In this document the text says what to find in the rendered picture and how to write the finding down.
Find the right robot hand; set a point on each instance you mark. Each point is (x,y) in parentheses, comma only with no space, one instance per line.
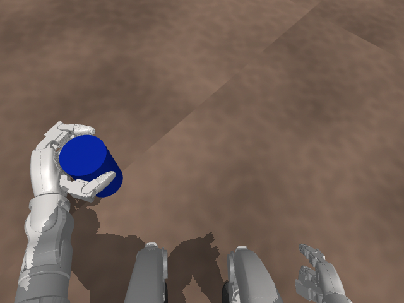
(314,285)

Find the left robot arm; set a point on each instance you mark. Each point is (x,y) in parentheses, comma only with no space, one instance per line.
(46,266)

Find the left robot hand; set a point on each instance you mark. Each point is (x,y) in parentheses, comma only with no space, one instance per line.
(47,176)

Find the can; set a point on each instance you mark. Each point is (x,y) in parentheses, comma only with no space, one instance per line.
(86,157)

